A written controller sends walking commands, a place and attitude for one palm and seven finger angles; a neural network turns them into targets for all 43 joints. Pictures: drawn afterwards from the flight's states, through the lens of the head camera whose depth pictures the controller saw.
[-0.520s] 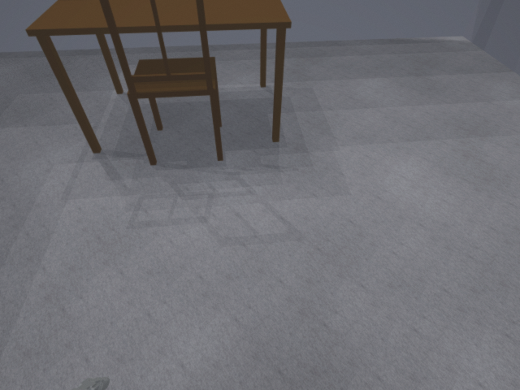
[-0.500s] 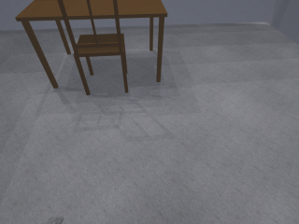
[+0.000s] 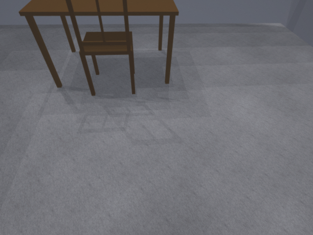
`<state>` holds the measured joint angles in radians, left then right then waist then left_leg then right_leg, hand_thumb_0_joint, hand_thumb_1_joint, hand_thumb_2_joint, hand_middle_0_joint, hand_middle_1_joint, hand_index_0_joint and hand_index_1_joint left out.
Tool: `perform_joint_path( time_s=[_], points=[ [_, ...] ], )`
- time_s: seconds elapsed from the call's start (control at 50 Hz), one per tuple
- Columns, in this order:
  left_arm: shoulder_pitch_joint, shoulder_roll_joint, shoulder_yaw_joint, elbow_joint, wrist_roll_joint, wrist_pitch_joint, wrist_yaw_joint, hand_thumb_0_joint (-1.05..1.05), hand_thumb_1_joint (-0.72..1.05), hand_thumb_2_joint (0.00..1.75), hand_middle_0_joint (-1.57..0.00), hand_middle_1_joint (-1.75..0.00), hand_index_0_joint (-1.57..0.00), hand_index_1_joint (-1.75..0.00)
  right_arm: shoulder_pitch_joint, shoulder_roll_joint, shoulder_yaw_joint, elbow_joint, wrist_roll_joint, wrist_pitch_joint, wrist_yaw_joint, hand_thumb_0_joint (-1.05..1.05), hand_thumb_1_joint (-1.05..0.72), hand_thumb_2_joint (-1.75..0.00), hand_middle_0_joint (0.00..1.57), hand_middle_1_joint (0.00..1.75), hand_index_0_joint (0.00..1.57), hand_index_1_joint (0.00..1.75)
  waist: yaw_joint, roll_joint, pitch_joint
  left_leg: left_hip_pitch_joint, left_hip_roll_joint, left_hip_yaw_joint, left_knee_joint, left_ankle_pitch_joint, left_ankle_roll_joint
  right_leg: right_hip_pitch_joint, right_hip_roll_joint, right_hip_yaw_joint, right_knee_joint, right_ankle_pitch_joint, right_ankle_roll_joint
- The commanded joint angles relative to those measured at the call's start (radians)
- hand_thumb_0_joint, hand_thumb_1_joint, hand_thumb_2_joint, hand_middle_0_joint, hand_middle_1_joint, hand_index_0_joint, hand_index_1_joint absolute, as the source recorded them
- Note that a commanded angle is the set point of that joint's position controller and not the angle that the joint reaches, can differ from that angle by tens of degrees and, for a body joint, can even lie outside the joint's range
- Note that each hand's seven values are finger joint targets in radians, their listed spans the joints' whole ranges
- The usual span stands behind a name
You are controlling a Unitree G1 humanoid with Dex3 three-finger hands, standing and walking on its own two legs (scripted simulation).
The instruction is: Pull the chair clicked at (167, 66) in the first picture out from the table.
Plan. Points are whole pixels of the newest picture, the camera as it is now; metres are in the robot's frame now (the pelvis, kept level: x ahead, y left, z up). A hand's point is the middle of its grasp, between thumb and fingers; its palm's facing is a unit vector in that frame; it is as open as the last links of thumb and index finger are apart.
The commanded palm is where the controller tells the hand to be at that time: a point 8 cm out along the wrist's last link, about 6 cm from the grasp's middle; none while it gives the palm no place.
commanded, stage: stand and wait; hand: left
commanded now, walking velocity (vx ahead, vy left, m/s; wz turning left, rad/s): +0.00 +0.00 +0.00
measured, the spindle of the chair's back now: (100, 19) +1.47 +0.51 -0.06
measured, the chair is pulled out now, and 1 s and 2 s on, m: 0.00 0.00 0.00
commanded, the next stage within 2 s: look at it before walking up in 0.30 s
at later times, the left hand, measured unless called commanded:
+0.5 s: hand out of the picture +0.06 +0.25 -0.16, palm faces -0.02 -0.95 -0.32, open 7.4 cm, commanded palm none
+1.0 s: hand out of the picture +0.07 +0.24 -0.16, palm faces -0.03 -0.95 -0.33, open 7.4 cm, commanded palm none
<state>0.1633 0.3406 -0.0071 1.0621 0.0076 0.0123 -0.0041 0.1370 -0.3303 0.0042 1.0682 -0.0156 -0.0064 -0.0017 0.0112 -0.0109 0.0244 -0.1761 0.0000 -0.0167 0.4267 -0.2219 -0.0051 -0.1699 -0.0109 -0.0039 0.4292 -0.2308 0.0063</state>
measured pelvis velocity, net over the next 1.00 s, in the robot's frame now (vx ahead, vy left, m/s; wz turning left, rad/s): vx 0.00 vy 0.00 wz -0.01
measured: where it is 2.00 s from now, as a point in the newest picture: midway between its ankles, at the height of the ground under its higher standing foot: outside the picture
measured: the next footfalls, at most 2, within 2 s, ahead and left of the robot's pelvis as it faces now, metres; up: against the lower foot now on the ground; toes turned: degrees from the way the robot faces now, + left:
right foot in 1.94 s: +0.46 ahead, +0.04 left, +0.00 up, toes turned +4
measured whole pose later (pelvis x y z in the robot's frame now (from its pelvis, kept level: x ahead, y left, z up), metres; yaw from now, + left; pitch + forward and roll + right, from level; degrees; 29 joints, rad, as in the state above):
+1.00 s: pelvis +0.00 +0.00 +0.00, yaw +0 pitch -2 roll +0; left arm 0.16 0.34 -0.01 1.09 0.01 0.00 0.00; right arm 0.13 -0.33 0.01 1.11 -0.01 -0.01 0.00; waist 0.01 -0.01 0.03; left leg -0.15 0.01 -0.01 0.37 -0.19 -0.01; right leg -0.15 -0.01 0.00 0.38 -0.20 0.00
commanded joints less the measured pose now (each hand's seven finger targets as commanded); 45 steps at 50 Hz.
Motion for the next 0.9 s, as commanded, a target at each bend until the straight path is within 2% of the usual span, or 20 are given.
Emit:
perform_joint_path(
  time_s=[0.0,0.08,0.18,0.4,0.54,0.68,0.76,0.88],
  points=[
    [-0.06,0.197,0.039,-0.061,0.002,-0.03,0.014,0.0,0.9,0.9,-0.2,-0.3,-0.2,-0.3,-0.061,-0.206,-0.043,-0.059,0.005,-0.028,-0.012,0.0,-0.9,-0.9,0.2,0.3,0.2,0.3,-0.005,0.021,-0.052,0.003,0.111,-0.101,-0.086,0.117,0.044,0.011,-0.105,0.092,-0.085,0.061,-0.037],
    [-0.057,0.199,0.038,-0.05,0.003,-0.03,0.014,0.0,0.9,0.9,-0.2,-0.3,-0.2,-0.3,-0.058,-0.207,-0.041,-0.045,0.006,-0.027,-0.012,0.0,-0.9,-0.9,0.2,0.3,0.2,0.3,-0.005,0.005,-0.036,-0.002,0.109,-0.106,-0.093,0.104,0.043,0.003,-0.106,0.097,-0.096,0.044,-0.037],
    [-0.052,0.2,0.037,-0.042,0.003,-0.032,0.015,0.0,0.9,0.9,-0.2,-0.3,-0.2,-0.3,-0.055,-0.21,-0.042,-0.034,0.006,-0.028,-0.01,0.0,-0.9,-0.9,0.2,0.3,0.2,0.3,-0.006,0.012,-0.053,0.015,0.112,-0.105,-0.098,0.113,0.042,0.011,-0.108,0.096,-0.099,0.056,-0.036],
    [-0.059,0.201,0.036,-0.037,0.005,-0.031,0.015,0.0,0.9,0.9,-0.2,-0.3,-0.2,-0.3,-0.054,-0.21,-0.041,-0.025,0.007,-0.028,-0.009,0.0,-0.9,-0.9,0.2,0.3,0.2,0.3,-0.008,0.008,-0.037,0.011,0.113,-0.107,-0.115,0.109,0.04,0.007,-0.107,0.098,-0.107,0.055,-0.034],
    [-0.053,0.198,0.036,-0.036,0.005,-0.034,0.015,0.0,0.9,0.9,-0.2,-0.3,-0.2,-0.3,-0.058,-0.208,-0.041,-0.024,0.007,-0.029,-0.01,0.0,-0.9,-0.9,0.2,0.3,0.2,0.3,-0.006,0.007,-0.046,0.031,0.113,-0.099,-0.108,0.14,0.038,0.011,-0.112,0.101,-0.112,0.093,-0.035],
    [-0.054,0.201,0.035,-0.037,0.005,-0.034,0.015,0.0,0.9,0.9,-0.2,-0.3,-0.2,-0.3,-0.061,-0.208,-0.039,-0.021,0.007,-0.025,-0.008,0.0,-0.9,-0.9,0.2,0.3,0.2,0.3,-0.007,0.01,-0.032,0.026,0.112,-0.097,-0.114,0.11,0.035,-0.001,-0.109,0.107,-0.122,0.062,-0.035],
    [-0.051,0.202,0.036,-0.037,0.005,-0.036,0.015,0.0,0.9,0.9,-0.2,-0.3,-0.2,-0.3,-0.054,-0.209,-0.039,-0.021,0.009,-0.025,-0.008,0.0,-0.9,-0.9,0.2,0.3,0.2,0.3,-0.008,-0.006,-0.053,0.037,0.113,-0.096,-0.107,0.133,0.034,0.012,-0.11,0.107,-0.12,0.089,-0.036],
    [-0.049,0.202,0.035,-0.034,0.004,-0.038,0.016,0.0,0.9,0.9,-0.2,-0.3,-0.2,-0.3,-0.056,-0.208,-0.038,-0.019,0.008,-0.026,-0.009,0.0,-0.9,-0.9,0.2,0.3,0.2,0.3,-0.009,0.001,-0.066,0.054,0.116,-0.089,-0.103,0.168,0.034,0.024,-0.115,0.106,-0.116,0.141,-0.037]
  ],
)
